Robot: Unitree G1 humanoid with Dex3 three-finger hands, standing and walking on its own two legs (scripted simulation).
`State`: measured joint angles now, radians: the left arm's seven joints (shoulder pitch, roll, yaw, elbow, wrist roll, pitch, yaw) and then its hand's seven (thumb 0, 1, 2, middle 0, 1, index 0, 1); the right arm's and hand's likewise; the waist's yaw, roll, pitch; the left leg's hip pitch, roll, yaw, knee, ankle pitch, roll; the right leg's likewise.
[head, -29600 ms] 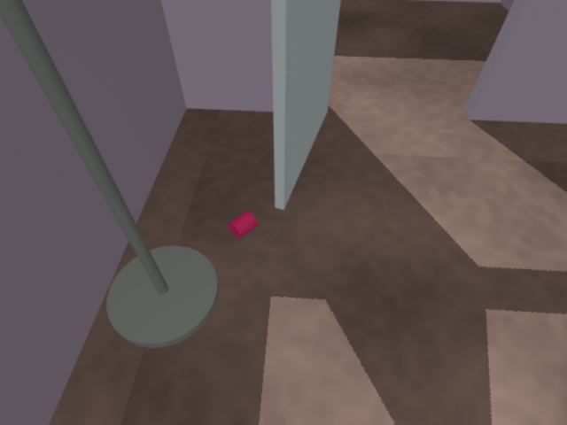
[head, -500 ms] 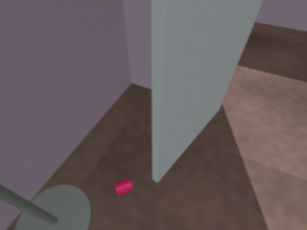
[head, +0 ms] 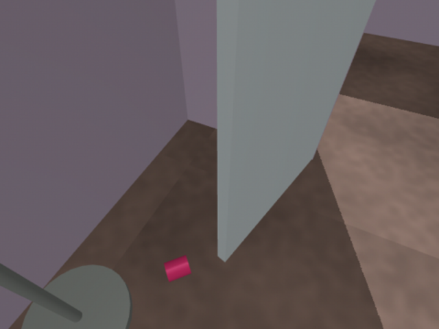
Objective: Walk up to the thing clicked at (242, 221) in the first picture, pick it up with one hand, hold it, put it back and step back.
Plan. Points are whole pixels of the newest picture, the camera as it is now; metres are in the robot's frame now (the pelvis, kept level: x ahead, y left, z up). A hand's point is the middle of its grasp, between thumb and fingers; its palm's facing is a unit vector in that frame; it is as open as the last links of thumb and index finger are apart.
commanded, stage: stand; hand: left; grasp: from above
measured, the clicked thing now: (177, 268) +0.49 +0.20 -0.74
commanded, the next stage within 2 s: rise first in 0.62 s
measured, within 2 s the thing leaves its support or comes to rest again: neither
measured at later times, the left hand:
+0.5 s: hand out of the picture +0.06 +0.26 -0.16, palm faces -0.03 -0.94 -0.34, open 7.4 cm
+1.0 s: hand out of the picture +0.15 +0.25 -0.17, palm faces -0.03 -0.94 -0.35, open 9.7 cm
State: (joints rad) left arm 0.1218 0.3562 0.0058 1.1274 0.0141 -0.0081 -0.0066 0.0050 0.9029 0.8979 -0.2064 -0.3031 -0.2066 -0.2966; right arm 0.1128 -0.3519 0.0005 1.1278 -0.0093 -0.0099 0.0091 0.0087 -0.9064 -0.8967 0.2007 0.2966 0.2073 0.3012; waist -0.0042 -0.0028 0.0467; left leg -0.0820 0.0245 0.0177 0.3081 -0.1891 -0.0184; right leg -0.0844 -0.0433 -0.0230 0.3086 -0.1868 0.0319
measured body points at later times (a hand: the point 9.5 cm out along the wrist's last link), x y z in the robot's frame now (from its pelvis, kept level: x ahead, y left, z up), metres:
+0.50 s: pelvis +0.00 +0.00 +0.00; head +0.01 +0.00 +0.45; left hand +0.07 +0.30 -0.13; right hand +0.07 -0.30 -0.13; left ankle -0.01 +0.13 -0.75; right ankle -0.01 -0.14 -0.75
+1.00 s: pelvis -0.02 +0.00 -0.02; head +0.04 +0.01 +0.42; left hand +0.15 +0.30 -0.14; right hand +0.08 -0.26 -0.14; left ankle -0.01 +0.13 -0.75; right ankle -0.01 -0.14 -0.75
